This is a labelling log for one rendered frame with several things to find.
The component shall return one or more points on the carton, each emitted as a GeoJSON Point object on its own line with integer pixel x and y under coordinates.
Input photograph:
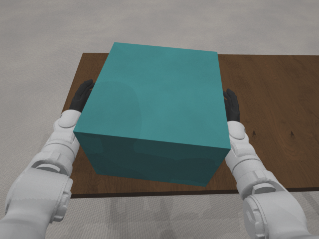
{"type": "Point", "coordinates": [156, 113]}

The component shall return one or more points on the robot right upper arm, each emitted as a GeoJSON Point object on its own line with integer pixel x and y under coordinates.
{"type": "Point", "coordinates": [274, 215]}

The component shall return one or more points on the robot right hand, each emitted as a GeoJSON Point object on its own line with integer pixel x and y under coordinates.
{"type": "Point", "coordinates": [232, 106]}

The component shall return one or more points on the table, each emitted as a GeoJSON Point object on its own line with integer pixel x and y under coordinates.
{"type": "Point", "coordinates": [278, 97]}

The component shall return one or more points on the robot left hand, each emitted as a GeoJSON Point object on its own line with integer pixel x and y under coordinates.
{"type": "Point", "coordinates": [81, 96]}

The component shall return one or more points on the left robot forearm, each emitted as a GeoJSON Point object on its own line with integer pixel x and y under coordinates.
{"type": "Point", "coordinates": [59, 152]}

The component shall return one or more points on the right robot forearm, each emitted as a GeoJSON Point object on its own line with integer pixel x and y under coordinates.
{"type": "Point", "coordinates": [247, 168]}

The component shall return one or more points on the robot left upper arm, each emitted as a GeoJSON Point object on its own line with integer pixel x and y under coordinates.
{"type": "Point", "coordinates": [40, 198]}

